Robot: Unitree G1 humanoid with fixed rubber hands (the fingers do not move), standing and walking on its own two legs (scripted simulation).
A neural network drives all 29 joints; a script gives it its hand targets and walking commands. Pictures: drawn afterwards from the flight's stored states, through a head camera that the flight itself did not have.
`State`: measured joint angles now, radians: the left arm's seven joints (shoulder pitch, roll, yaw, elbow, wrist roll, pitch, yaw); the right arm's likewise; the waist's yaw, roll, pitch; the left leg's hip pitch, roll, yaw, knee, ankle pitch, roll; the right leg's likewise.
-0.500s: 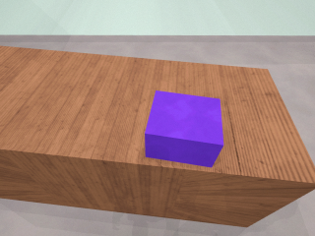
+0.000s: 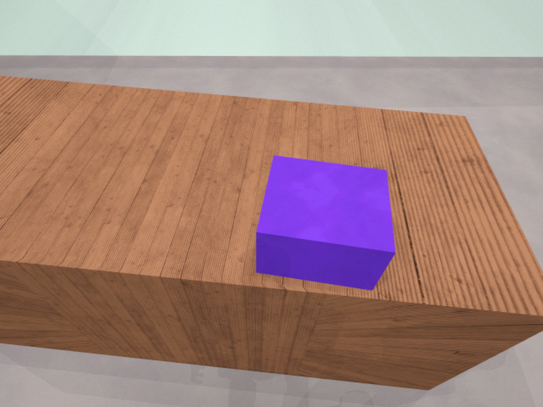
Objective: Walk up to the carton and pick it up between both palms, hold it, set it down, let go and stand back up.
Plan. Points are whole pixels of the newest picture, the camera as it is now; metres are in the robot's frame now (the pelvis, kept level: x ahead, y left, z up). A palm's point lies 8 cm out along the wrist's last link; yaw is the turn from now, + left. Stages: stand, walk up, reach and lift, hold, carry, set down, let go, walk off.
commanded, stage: walk up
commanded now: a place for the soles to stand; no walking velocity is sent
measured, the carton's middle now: (321, 221) +0.47 -0.09 -0.05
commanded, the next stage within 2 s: reach and lift in 0.84 s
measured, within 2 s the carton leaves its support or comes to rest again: neither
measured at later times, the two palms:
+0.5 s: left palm out of the picture +0.04 +0.24 -0.13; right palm out of the picture +0.05 -0.20 -0.13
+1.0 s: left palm out of the picture +0.12 +0.26 -0.15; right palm out of the picture +0.12 -0.22 -0.14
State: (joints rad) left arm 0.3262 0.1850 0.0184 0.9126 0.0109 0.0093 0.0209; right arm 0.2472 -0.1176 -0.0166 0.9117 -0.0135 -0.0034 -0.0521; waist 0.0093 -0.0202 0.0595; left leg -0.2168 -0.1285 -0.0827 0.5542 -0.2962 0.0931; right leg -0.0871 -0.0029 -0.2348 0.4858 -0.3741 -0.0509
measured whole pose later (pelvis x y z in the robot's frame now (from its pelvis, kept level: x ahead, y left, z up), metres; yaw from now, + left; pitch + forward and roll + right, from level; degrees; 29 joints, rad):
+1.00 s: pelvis -0.03 +0.02 -0.02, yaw -8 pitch +11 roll +0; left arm 0.05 0.28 -0.03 0.72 -0.08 0.41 0.07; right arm -0.07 -0.16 -0.10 1.01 -0.05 0.06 0.09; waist 0.06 -0.06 -0.07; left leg -0.58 -0.11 0.07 0.69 -0.30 0.11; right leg -0.54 0.01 -0.03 0.74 -0.40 -0.03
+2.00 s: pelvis -0.03 -0.05 +0.00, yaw -8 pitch +6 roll +1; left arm 0.14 0.30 0.01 0.68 -0.15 -0.07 -0.04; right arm 0.12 -0.09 0.06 0.72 0.07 -0.22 -0.06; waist 0.02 -0.07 -0.13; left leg -0.41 -0.02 0.04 0.55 -0.25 0.02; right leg -0.36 0.10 -0.05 0.57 -0.32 -0.11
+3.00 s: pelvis -0.04 -0.01 +0.00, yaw -10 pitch +14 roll -1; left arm -0.35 0.26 -0.01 0.95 -0.26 -0.39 0.03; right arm -0.42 -0.27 0.04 1.05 0.33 -0.32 0.04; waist 0.00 -0.01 -0.19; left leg -0.53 -0.02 0.06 0.47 -0.19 0.05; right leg -0.46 0.10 -0.02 0.42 -0.20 -0.08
